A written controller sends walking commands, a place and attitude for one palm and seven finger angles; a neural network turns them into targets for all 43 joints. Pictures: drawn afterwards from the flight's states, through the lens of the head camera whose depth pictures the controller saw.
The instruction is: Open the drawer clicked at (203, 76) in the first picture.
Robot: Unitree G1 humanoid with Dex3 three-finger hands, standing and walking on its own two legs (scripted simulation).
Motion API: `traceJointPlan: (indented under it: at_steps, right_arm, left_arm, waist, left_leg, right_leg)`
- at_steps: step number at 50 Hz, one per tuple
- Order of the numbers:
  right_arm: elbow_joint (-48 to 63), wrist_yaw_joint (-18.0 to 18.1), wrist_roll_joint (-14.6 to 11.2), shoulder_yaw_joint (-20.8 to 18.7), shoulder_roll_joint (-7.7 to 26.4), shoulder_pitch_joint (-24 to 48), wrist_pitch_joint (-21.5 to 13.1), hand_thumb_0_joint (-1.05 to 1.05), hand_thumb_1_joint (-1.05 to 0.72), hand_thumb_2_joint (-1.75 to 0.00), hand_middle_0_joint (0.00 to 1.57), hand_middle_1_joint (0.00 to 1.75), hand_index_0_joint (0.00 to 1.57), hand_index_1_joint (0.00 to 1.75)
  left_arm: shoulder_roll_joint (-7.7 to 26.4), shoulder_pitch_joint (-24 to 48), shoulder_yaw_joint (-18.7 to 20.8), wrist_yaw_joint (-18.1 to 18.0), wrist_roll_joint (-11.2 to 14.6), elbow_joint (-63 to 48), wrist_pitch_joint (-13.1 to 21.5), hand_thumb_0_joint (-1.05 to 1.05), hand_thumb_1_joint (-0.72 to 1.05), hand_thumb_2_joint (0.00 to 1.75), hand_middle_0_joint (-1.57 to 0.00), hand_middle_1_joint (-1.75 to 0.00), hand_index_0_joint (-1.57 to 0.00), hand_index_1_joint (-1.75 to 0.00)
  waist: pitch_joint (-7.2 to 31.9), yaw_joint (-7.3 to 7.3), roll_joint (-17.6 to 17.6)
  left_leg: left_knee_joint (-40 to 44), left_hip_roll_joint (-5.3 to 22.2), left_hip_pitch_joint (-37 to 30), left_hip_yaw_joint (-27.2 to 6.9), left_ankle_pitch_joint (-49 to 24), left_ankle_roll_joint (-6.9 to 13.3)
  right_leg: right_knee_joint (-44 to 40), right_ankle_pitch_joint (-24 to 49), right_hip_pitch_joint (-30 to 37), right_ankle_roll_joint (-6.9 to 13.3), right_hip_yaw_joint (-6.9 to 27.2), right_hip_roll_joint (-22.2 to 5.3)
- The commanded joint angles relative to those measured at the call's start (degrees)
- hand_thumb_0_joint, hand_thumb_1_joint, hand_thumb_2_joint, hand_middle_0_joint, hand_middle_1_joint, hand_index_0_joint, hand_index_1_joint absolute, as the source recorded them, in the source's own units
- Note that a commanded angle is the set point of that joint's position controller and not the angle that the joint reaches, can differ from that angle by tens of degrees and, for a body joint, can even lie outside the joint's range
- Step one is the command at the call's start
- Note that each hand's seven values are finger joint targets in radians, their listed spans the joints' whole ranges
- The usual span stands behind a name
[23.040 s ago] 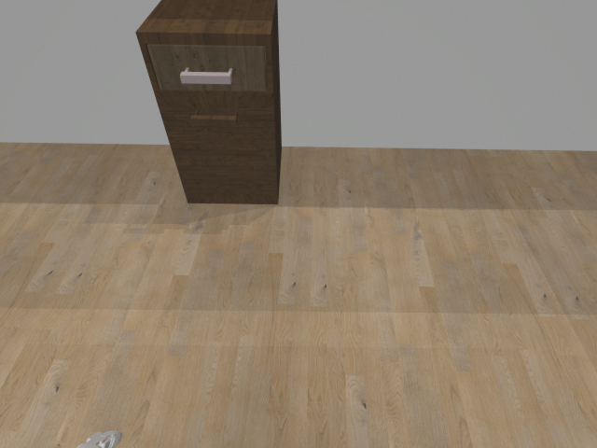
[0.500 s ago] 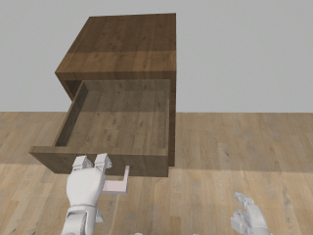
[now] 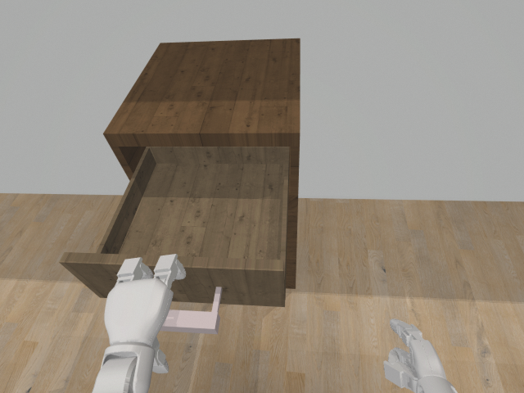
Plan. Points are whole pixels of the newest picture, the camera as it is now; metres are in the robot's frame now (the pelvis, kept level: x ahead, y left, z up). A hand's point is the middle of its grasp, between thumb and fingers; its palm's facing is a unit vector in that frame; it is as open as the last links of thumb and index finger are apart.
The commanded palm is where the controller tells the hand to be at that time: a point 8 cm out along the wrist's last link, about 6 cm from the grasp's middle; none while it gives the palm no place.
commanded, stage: lift the hand off the handle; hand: left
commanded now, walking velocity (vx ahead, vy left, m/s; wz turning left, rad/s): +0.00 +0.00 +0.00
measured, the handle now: (174, 306) +0.27 +0.20 -0.07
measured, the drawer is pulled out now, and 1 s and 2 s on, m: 0.30 0.30 0.30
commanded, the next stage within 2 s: draw the hand back to the body in 1.10 s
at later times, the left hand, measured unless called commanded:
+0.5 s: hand (154, 301) +0.24 +0.19 +0.04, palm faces +0.05 -0.12 -0.99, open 13.9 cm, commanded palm +0.21 +0.19 +0.09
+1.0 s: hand (139, 287) +0.24 +0.20 +0.07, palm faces +0.07 -0.14 -0.99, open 13.9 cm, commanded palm +0.21 +0.20 +0.13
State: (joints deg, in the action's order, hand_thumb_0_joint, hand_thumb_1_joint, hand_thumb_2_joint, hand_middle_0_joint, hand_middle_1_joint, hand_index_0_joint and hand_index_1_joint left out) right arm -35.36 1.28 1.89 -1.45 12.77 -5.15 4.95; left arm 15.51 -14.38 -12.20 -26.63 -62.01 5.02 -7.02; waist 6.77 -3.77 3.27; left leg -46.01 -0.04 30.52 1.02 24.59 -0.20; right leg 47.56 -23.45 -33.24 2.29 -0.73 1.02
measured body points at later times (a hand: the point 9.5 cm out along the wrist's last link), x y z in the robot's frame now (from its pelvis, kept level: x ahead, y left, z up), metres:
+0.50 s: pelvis +0.00 +0.00 +0.01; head +0.01 -0.04 +0.46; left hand +0.23 +0.19 +0.09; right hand +0.22 -0.21 -0.09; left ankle -0.02 +0.12 -0.70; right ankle +0.00 -0.09 -0.70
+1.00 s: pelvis +0.01 +0.00 +0.02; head +0.02 -0.04 +0.47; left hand +0.23 +0.20 +0.13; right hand +0.23 -0.20 -0.08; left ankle -0.02 +0.12 -0.70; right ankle +0.00 -0.09 -0.70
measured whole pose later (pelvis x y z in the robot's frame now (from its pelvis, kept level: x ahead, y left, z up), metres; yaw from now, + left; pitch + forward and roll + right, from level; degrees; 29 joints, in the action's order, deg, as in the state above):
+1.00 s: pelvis +0.01 +0.00 +0.02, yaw -1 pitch +4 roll +1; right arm -35.1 0.0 0.6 -0.4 12.8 -4.4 5.3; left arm 18.9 -16.5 -11.0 -15.4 -58.3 -9.5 -8.6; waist 3.9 -5.7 4.6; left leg -34.2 -0.1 17.6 1.7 20.3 0.0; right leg 36.5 -19.4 -20.8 2.0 0.2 1.2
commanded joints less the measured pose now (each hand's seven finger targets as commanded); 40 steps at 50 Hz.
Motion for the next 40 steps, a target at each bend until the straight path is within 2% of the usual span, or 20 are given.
traceJointPlan:
  at_steps: [1, 3, 4, 5, 9, 12, 14, 16, 17, 18, 19, 20, 21, 25, 28, 32, 34, 36, 38, 40]
  right_arm:
    - [9.9, -0.4, -0.2, -1.5, 5.0, 7.5, -2.5, 0.00, -0.90, -0.90, 0.20, 0.30, 0.20, 0.30]
    - [10.1, -0.4, -0.4, -1.6, 5.0, 7.6, -2.4, 0.00, -0.90, -0.90, 0.20, 0.30, 0.20, 0.30]
    - [10.2, -0.6, -0.2, -1.3, 4.9, 7.4, -2.5, 0.00, -0.90, -0.90, 0.20, 0.30, 0.20, 0.30]
    - [9.9, -0.6, -0.4, -1.4, 4.7, 7.8, -2.3, 0.00, -0.90, -0.90, 0.20, 0.30, 0.20, 0.30]
    - [9.9, -0.8, -0.4, -0.9, 4.8, 8.2, -2.3, 0.00, -0.90, -0.90, 0.20, 0.30, 0.20, 0.30]
    - [9.7, -0.7, -0.8, -1.1, 4.6, 8.4, -2.1, 0.00, -0.90, -0.90, 0.20, 0.30, 0.20, 0.30]
    - [10.3, -0.9, -0.9, -1.1, 4.5, 8.3, -2.4, 0.00, -0.90, -0.90, 0.20, 0.30, 0.20, 0.30]
    - [10.2, -1.0, -0.9, -0.9, 4.4, 8.5, -2.4, 0.00, -0.90, -0.90, 0.20, 0.30, 0.20, 0.30]
    - [10.2, -1.1, -1.2, -0.8, 4.4, 8.7, -2.4, 0.00, -0.90, -0.90, 0.20, 0.30, 0.20, 0.30]
    - [10.3, -1.0, -1.4, -0.7, 4.5, 9.2, -2.4, 0.00, -0.90, -0.90, 0.20, 0.30, 0.20, 0.30]
    - [10.3, -1.1, -1.2, -0.3, 4.4, 9.1, -2.5, 0.00, -0.90, -0.90, 0.20, 0.30, 0.20, 0.30]
    - [9.8, -0.9, -1.4, -0.4, 4.6, 9.4, -2.3, 0.00, -0.90, -0.90, 0.20, 0.30, 0.20, 0.30]
    - [10.1, -1.0, -1.1, -0.3, 4.5, 9.4, -2.5, 0.00, -0.90, -0.90, 0.20, 0.30, 0.20, 0.30]
    - [9.8, -0.6, -1.3, -0.4, 4.7, 10.0, -2.3, 0.00, -0.90, -0.90, 0.20, 0.30, 0.20, 0.30]
    - [9.8, -0.3, -1.2, -0.5, 4.7, 10.1, -2.5, 0.00, -0.90, -0.90, 0.20, 0.30, 0.20, 0.30]
    - [9.4, -0.1, -0.9, -0.6, 4.5, 9.7, -2.9, 0.00, -0.90, -0.90, 0.20, 0.30, 0.20, 0.30]
    - [9.4, -0.1, -0.8, -0.5, 4.7, 9.3, -3.1, 0.00, -0.90, -0.90, 0.20, 0.30, 0.20, 0.30]
    - [9.5, -0.4, -0.7, -0.6, 4.6, 9.3, -3.1, 0.00, -0.90, -0.90, 0.20, 0.30, 0.20, 0.30]
    - [9.5, -0.6, -1.1, -0.6, 4.8, 9.8, -2.7, 0.00, -0.90, -0.90, 0.20, 0.30, 0.20, 0.30]
    - [9.6, -0.8, -1.2, -0.7, 4.6, 9.9, -2.9, 0.00, -0.90, -0.90, 0.20, 0.30, 0.20, 0.30]
  left_arm:
    - [5.2, 7.8, 3.1, -1.7, -0.4, -15.5, 0.4, 0.00, -0.50, 0.30, -0.30, -1.20, -0.30, -1.20]
    - [6.3, 6.3, 4.3, -1.1, 0.1, -16.4, 0.5, 0.00, -0.50, 0.30, -0.30, -1.20, -0.30, -1.20]
    - [5.9, 6.0, 3.6, -1.0, -0.2, -16.6, 0.6, 0.00, -0.50, 0.30, -0.30, -1.20, -0.30, -1.20]
    - [5.6, 6.5, 3.2, -0.7, -0.2, -15.9, 0.4, 0.00, -0.50, 0.30, -0.30, -1.20, -0.30, -1.20]
    - [5.3, 9.0, 2.5, 0.1, -1.2, -14.1, -0.4, 0.00, -0.50, 0.30, -0.30, -1.20, -0.30, -1.20]
    - [5.5, 10.9, 2.5, 0.8, -1.0, -14.7, -1.1, 0.00, -0.50, 0.30, -0.30, -1.20, -0.30, -1.20]
    - [5.8, 8.2, 2.7, 1.5, -0.4, -16.4, -1.3, 0.00, -0.50, 0.30, -0.30, -1.20, -0.30, -1.20]
    - [6.5, 7.3, 3.3, 2.1, 0.1, -17.4, -1.2, 0.00, -0.50, 0.30, -0.30, -1.20, -0.30, -1.20]
    - [6.3, 5.7, 3.2, 2.6, 0.8, -17.3, -1.2, 0.00, -0.50, 0.30, -0.30, -1.20, -0.30, -1.20]
    - [7.4, 5.0, 4.6, 2.9, 1.1, -17.0, -1.3, 0.00, -0.50, 0.30, -0.30, -1.20, -0.30, -1.20]
    - [6.8, 4.3, 4.0, 3.2, 0.9, -16.5, -1.4, 0.00, -0.50, 0.30, -0.30, -1.20, -0.30, -1.20]
    - [8.2, 6.3, 5.2, 3.4, 0.9, -16.8, -1.3, 0.00, -0.50, 0.30, -0.30, -1.20, -0.30, -1.20]
    - [7.2, 5.4, 4.2, 3.7, 0.6, -17.1, -1.3, 0.00, -0.50, 0.30, -0.30, -1.20, -0.30, -1.20]
    - [9.8, 8.2, 6.5, 4.7, 1.3, -19.5, -1.2, 0.00, -0.50, 0.30, -0.30, -1.20, -0.30, -1.20]
    - [9.4, 9.1, 6.0, 5.5, 1.8, -21.7, -0.5, 0.00, -0.50, 0.30, -0.30, -1.20, -0.30, -1.20]
    - [8.9, 8.8, 5.3, 6.6, 2.5, -22.1, 0.8, 0.00, -0.50, 0.30, -0.30, -1.20, -0.30, -1.20]
    - [9.7, 9.4, 6.0, 7.0, 2.3, -22.4, 1.1, 0.00, -0.50, 0.30, -0.30, -1.20, -0.30, -1.20]
    - [8.9, 6.9, 5.5, 7.3, 2.3, -23.0, 1.3, 0.00, -0.50, 0.30, -0.30, -1.20, -0.30, -1.20]
    - [8.8, 7.9, 5.3, 7.9, 2.8, -23.1, 0.9, 0.00, -0.50, 0.30, -0.30, -1.20, -0.30, -1.20]
    - [10.6, 5.7, 7.4, 7.9, 2.9, -23.4, 0.8, 0.00, -0.50, 0.30, -0.30, -1.20, -0.30, -1.20]
  waist:
    - [11.9, 0.48, -3.3]
    - [12.4, 0.32, -3.9]
    - [12.0, 0.25, -4.3]
    - [10.1, 0.47, -4.4]
    - [7.8, 0.20, -4.8]
    - [9.6, -0.18, -4.6]
    - [11.7, -1.00, -3.9]
    - [11.4, -1.21, -4.2]
    - [10.0, -1.16, -5.9]
    - [9.4, -1.29, -5.4]
    - [8.1, -1.33, -6.5]
    - [7.0, -1.01, -6.6]
    - [6.9, -1.24, -7.2]
    - [6.6, -1.09, -5.5]
    - [7.3, -0.76, -2.8]
    - [6.7, -0.52, -3.7]
    - [7.8, -0.58, -5.1]
    - [7.9, -1.16, -4.2]
    - [7.5, -1.02, -4.2]
    - [7.0, -1.79, -5.2]
  left_leg:
    - [5.6, -2.2, -7.4, 0.1, -16.6, 1.6]
    - [5.8, -2.2, -8.1, 0.1, -17.9, 1.5]
    - [6.0, -2.1, -7.9, 0.2, -17.4, 1.5]
    - [6.5, -2.1, -7.8, 0.0, -16.4, 1.5]
    - [7.9, -2.0, -7.5, 0.0, -14.1, 1.5]
    - [8.7, -1.9, -9.3, 0.0, -15.5, 1.5]
    - [8.8, -2.0, -10.3, 0.4, -17.9, 1.6]
    - [9.2, -2.1, -10.4, 0.6, -18.9, 1.5]
    - [9.6, -2.1, -10.0, 0.5, -18.6, 1.5]
    - [10.1, -2.1, -9.8, 0.6, -18.5, 1.4]
    - [10.4, -2.1, -9.0, 0.7, -17.6, 1.5]
    - [10.7, -2.1, -9.3, 0.7, -17.4, 1.5]
    - [10.8, -2.3, -9.0, 0.9, -16.8, 1.6]
    - [12.0, -2.3, -10.2, 0.9, -15.4, 1.7]
    - [12.2, -2.4, -12.0, 0.7, -16.4, 1.7]
    - [12.4, -2.3, -12.9, 0.6, -16.8, 2.0]
    - [12.3, -2.4, -12.8, 0.7, -17.2, 2.0]
    - [12.7, -2.3, -13.5, 0.6, -18.8, 1.8]
    - [13.5, -2.1, -13.7, 0.4, -19.1, 1.5]
    - [13.8, -2.0, -13.7, 0.7, -19.6, 1.6]
  right_leg:
    - [-8.4, 18.7, 8.6, 0.2, 1.7, 0.5]
    - [-8.7, 20.8, 10.2, 0.3, 2.0, 0.5]
    - [-8.7, 19.8, 9.8, 0.1, 1.9, 0.5]
    - [-9.2, 18.6, 9.2, 0.1, 1.7, 0.5]
    - [-10.4, 14.5, 8.5, 0.1, 1.7, 0.7]
    - [-10.7, 15.6, 10.3, 0.3, 1.6, 0.8]
    - [-10.7, 18.9, 12.9, 0.2, 2.1, 0.6]
    - [-10.8, 21.3, 14.2, 0.1, 2.5, 0.6]
    - [-11.2, 21.8, 14.8, 0.0, 2.4, 0.5]
    - [-11.8, 22.3, 15.4, 0.1, 3.0, 0.5]
    - [-12.0, 21.4, 15.1, -0.3, 2.9, 0.4]
    - [-12.5, 21.7, 14.8, -0.1, 3.5, 0.5]
    - [-12.8, 21.2, 15.0, -0.5, 3.5, 0.2]
    - [-14.4, 18.7, 15.9, -0.3, 4.3, 0.0]
    - [-15.0, 18.7, 16.0, -0.1, 3.9, 0.1]
    - [-15.6, 18.7, 15.7, -0.5, 3.4, -0.1]
    - [-15.7, 19.2, 16.3, -0.7, 3.8, -0.3]
    - [-15.3, 21.4, 16.8, -0.4, 3.2, -0.1]
    - [-15.8, 20.8, 17.4, -0.1, 3.2, 0.1]
    - [-16.0, 22.4, 18.5, -0.3, 3.4, 0.0]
